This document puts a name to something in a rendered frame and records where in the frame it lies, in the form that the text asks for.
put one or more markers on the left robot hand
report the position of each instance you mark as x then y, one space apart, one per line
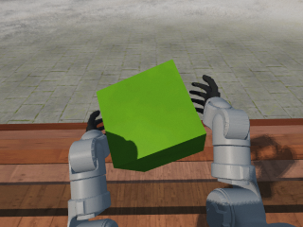
92 122

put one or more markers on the left robot forearm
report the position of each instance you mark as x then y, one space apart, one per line
87 169

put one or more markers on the right robot upper arm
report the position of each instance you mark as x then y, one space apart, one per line
236 207

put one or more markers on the right robot forearm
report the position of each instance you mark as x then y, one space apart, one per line
231 140

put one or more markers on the carton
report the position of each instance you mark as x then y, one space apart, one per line
150 120

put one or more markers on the right robot hand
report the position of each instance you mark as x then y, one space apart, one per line
211 91

